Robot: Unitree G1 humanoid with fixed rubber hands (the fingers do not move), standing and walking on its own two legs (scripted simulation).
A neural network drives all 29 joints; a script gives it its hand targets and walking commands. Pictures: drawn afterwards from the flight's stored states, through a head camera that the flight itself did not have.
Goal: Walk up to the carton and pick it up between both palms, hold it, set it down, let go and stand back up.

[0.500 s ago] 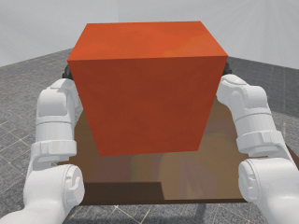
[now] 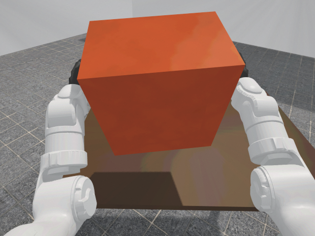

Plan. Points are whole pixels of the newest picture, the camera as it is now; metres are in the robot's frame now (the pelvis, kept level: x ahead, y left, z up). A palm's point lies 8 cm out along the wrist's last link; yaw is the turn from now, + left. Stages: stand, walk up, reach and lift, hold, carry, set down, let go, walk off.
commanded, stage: set down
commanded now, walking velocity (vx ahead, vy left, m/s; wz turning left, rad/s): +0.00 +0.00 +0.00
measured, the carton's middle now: (158, 92) +0.42 +0.00 +0.22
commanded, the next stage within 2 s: none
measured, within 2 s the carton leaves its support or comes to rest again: neither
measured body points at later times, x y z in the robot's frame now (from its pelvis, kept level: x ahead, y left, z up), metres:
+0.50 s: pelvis +0.00 +0.00 +0.00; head -0.04 +0.01 +0.45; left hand +0.39 +0.19 +0.21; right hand +0.41 -0.18 +0.23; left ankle +0.01 +0.13 -0.75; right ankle +0.04 -0.08 -0.75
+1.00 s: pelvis +0.01 +0.00 +0.00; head -0.01 +0.00 +0.45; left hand +0.39 +0.19 +0.17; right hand +0.44 -0.18 +0.19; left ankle +0.01 +0.13 -0.75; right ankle +0.04 -0.08 -0.75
